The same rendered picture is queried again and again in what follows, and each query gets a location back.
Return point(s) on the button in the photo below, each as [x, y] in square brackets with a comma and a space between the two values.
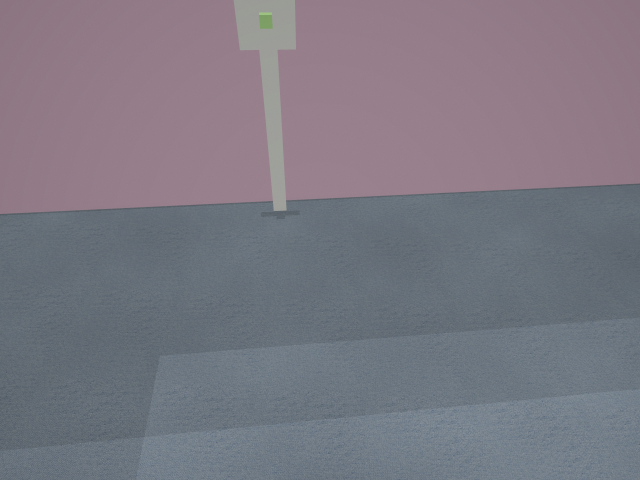
[265, 19]

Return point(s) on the panel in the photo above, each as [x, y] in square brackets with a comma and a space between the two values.
[268, 42]

